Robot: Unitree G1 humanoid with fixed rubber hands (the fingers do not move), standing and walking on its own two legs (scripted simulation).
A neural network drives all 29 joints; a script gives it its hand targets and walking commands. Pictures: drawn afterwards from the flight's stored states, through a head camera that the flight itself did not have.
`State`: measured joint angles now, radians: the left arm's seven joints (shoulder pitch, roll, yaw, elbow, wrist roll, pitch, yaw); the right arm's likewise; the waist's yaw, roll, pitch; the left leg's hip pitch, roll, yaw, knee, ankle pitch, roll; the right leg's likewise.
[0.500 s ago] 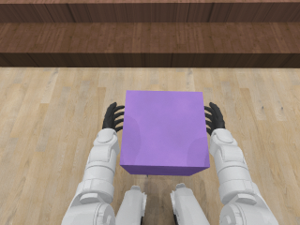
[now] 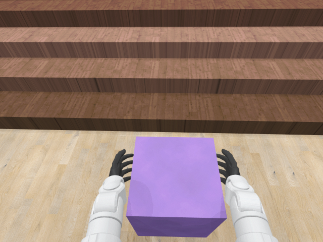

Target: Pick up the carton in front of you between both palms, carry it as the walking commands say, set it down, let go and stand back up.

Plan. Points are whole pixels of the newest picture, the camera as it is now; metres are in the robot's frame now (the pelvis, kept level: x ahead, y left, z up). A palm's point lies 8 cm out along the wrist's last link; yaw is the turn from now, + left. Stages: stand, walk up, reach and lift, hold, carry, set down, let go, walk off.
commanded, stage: reach and lift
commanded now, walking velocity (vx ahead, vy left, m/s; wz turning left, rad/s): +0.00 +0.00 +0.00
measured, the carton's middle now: (173, 189) +0.29 +0.00 -0.08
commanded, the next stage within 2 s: hold in 1.16 s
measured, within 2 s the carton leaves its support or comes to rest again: neither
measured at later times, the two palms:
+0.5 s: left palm (110, 174) +0.28 +0.15 +0.04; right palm (237, 174) +0.28 -0.15 +0.04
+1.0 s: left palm (110, 169) +0.29 +0.15 +0.05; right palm (238, 168) +0.29 -0.15 +0.05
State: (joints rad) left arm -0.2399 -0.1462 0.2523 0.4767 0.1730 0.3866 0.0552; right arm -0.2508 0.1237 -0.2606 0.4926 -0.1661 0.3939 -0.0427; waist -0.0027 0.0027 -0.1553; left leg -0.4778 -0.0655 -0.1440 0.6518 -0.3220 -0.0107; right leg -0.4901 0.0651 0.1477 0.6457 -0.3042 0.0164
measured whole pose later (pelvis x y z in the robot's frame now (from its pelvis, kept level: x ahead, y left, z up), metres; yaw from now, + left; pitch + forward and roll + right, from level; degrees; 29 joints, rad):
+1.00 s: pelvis +0.00 +0.00 +0.02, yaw +0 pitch -4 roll +0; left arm -0.26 -0.15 0.23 0.31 0.27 0.67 -0.01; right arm -0.26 0.15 -0.23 0.31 -0.27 0.68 -0.01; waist 0.00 0.00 -0.02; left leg -0.09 -0.04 -0.14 0.39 -0.22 -0.01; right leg -0.11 0.05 0.14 0.38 -0.20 0.01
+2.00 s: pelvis -0.01 +0.00 +0.02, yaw +0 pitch -7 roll +0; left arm -0.28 -0.16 0.23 0.25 0.28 0.75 -0.01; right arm -0.28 0.16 -0.24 0.25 -0.28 0.76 0.01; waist 0.00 0.00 0.01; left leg -0.04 -0.04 -0.13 0.37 -0.20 -0.01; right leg -0.05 0.04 0.13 0.36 -0.19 0.01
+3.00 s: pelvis +0.38 +0.01 +0.01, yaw +0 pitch +5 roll -1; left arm -0.18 -0.14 0.10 -0.44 0.11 1.23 0.09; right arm -0.19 0.14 -0.12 -0.43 -0.09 1.23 -0.10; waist -0.04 0.02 -0.08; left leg 0.07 0.04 0.16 0.25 -0.40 0.00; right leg -0.58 -0.05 -0.19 0.56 -0.11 -0.02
